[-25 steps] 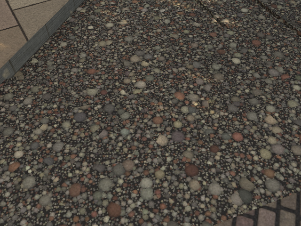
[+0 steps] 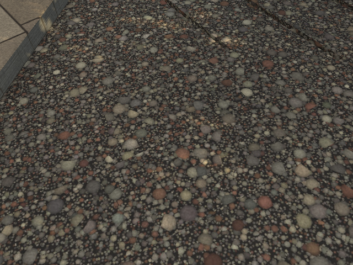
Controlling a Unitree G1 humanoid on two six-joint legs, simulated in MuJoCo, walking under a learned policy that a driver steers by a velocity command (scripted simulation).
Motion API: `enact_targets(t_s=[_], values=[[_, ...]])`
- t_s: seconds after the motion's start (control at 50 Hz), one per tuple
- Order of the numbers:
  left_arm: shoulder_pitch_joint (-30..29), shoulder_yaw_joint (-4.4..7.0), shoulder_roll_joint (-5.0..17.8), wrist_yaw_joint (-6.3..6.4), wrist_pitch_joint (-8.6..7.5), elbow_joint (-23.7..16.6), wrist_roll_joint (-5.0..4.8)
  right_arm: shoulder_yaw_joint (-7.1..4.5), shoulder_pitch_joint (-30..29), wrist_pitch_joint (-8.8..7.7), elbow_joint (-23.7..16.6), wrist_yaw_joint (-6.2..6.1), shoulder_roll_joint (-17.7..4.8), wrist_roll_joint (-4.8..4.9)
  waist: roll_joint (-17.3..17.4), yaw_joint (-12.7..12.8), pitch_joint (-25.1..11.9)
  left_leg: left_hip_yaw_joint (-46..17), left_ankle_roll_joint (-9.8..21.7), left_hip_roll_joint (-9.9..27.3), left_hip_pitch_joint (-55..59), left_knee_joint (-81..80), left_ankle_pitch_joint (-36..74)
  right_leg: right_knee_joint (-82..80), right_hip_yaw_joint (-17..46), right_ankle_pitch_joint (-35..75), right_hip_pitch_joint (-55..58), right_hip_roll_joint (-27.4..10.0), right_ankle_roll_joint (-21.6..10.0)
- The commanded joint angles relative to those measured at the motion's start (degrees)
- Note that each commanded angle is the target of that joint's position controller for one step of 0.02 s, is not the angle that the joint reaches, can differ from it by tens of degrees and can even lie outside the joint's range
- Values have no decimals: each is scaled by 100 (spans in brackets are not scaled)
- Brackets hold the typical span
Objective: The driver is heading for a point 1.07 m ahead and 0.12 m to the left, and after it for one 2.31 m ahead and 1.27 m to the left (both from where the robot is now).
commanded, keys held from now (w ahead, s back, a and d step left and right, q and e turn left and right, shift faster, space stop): w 0.86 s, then w+q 0.14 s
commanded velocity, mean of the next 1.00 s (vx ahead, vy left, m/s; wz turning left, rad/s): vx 0.50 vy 0.00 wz -0.08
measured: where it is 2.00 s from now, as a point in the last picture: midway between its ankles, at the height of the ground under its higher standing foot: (173, 148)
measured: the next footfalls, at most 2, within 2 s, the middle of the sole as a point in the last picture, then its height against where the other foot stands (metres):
left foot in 0.20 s outside the picture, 0.03 m lower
right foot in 0.72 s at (215, 238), level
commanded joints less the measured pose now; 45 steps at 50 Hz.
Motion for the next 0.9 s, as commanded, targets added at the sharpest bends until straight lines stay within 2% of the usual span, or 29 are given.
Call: enact_targets(t_s=[0.02,0.08,0.12,0.16,0.18,0.2,0.22,0.24,0.26,0.28,0.3,0.32,0.34,0.38,0.42,0.5,0.56,0.62,0.64,0.68,0.7,0.72,0.74,0.76,0.78,0.8,0.82,0.86,0.9], values=[[473,104,693,58,-53,-181,49,-20,-616,-76,-520,48,-325,12,-603,130,64,275,48,-234,-90,-572,474,-185,1039,2356,185,-1396,-457],[609,91,728,141,-72,-169,116,11,-926,-159,-692,91,-359,39,-588,249,179,252,201,-280,43,-1204,580,45,1169,2411,528,-1571,-426],[533,112,846,206,-83,-180,146,-10,-789,-211,-691,87,-453,77,-604,146,223,192,345,-309,489,-1619,459,248,1215,2532,593,-1663,-333],[448,146,985,214,-99,-173,173,-85,-221,-268,-528,30,-628,92,-561,-93,110,231,540,-460,1253,-1810,-37,829,1154,3546,642,-1671,-218],[432,155,1042,181,-110,-154,185,-147,402,-322,-327,-24,-738,92,-428,-343,-213,334,648,-610,1899,-1953,-141,1624,1028,4120,726,-1507,-150],[347,145,1025,142,-114,-156,149,-191,1229,-390,-76,-81,-801,55,-278,-727,-660,341,747,-511,3010,-2027,119,2702,781,3841,313,-1214,-67],[467,48,656,111,-145,-273,98,-258,2139,-433,69,-130,-1099,-76,182,-958,-1368,-585,928,430,4497,-1417,387,4354,499,1987,-851,-893,-16],[1592,-25,186,107,-123,-84,-174,-363,2427,-372,143,-96,-1470,-119,1454,-578,-2127,-2961,1890,2001,6080,-1352,1351,6315,1,-2298,-2572,6,287],[1301,16,675,171,-85,-78,-31,-374,2336,-248,155,-47,-1230,93,663,-689,-1918,-3769,2006,1891,5774,-2100,-577,6647,88,-1792,-3447,-305,251],[277,32,777,139,-84,-263,69,-260,1694,-235,41,-51,-765,130,56,-680,-720,-2835,1766,1492,4678,-2504,-1040,6413,8,-1048,-3679,-608,278],[-230,15,717,69,-98,-414,111,-173,1324,-246,7,-43,-526,80,-184,-616,-260,-2163,1564,1180,3871,-2673,-458,6000,7,-610,-3490,-761,288],[-321,13,649,6,-45,-448,171,-140,1405,-276,105,-61,-487,73,-25,-506,-146,-1748,1481,1014,3489,-2717,383,5733,5,-500,-3282,-879,321],[-235,-10,552,-51,43,-432,243,-114,1525,-310,227,-70,-426,116,187,-376,-169,-1440,1377,834,3219,-2810,681,5531,-59,-452,-3023,-997,355],[-227,-57,365,-109,139,-419,271,-99,1761,-423,421,-39,-396,172,320,-266,-229,-1119,1335,655,3167,-2895,1211,5417,-227,-388,-3057,-1038,405],[-607,-81,334,-153,153,-549,253,-99,1956,-483,558,-35,-445,211,292,-246,-105,-728,1254,497,3190,-3048,1709,4907,-389,60,-3374,-1156,488],[-1755,-226,130,-207,112,-914,190,-46,2231,-419,716,-57,-381,231,231,-455,123,-125,1055,102,2980,-3306,2072,3190,-866,1076,-3189,-1198,640],[-2411,-323,64,-202,74,-1099,128,-40,2592,-408,858,-96,-458,235,223,-663,186,-119,987,186,3256,-3397,2090,2155,-1047,1572,-2924,-1087,576],[-2781,-314,216,-171,37,-1238,118,-35,2786,-369,987,-143,-527,183,144,-717,269,-211,1061,422,3884,-3296,2186,1629,-1004,1381,-2935,-1014,436],[-2784,-302,256,-163,15,-1254,120,-40,2782,-353,1020,-159,-551,158,133,-670,264,-210,1075,497,4070,-3164,2407,1509,-973,1238,-2854,-984,366],[-2344,-246,376,-114,-29,-1120,136,-58,2646,-321,1031,-194,-627,120,175,-422,29,-152,1059,575,4383,-2538,3480,1327,-987,703,-2313,-797,181],[-1845,-201,454,-69,-61,-947,145,-64,2613,-302,1045,-191,-659,114,173,-236,-249,-80,1021,515,4426,-1918,3957,1145,-1061,519,-1716,-633,70],[-1029,-133,581,-10,-114,-690,196,-44,2554,-283,1033,-180,-627,138,50,118,-702,71,942,369,4026,-972,3747,925,-955,786,-563,-711,-126],[-48,-21,976,64,-156,-515,333,8,2473,-299,835,-167,-486,187,-377,472,-1360,232,866,145,2902,535,2083,982,190,680,916,-1784,-480],[252,119,1377,46,-99,-449,357,92,3228,-266,809,-124,-3,380,-1560,189,-2097,647,621,-956,886,2729,-2307,630,2764,428,2384,-3319,-1429],[-37,47,966,-28,-17,-464,76,-90,2800,-227,875,-162,-659,152,-615,150,-1634,38,713,-847,300,3106,-2944,201,3068,154,1870,-3129,-1272],[-628,-8,783,-48,-12,-523,19,-107,2357,-245,699,-136,-578,134,-583,-97,-729,-41,726,-595,123,2926,-2453,-36,2192,271,1018,-2913,-1098],[-924,-59,546,-65,-54,-544,53,-87,2130,-253,661,-110,-467,132,-377,-236,-331,-47,703,-401,298,2588,-2136,-276,1662,741,337,-2673,-942],[-999,-110,359,-25,-127,-419,50,-79,2125,-122,692,-53,-306,28,-517,-538,-67,12,574,-185,843,1971,-1966,-592,901,1182,-474,-2238,-602],[-794,-84,450,-12,-236,-313,61,-75,2161,-2,737,19,-186,8,-491,-598,-131,65,478,-227,1079,1705,-1823,-804,502,1432,-639,-2174,-549]])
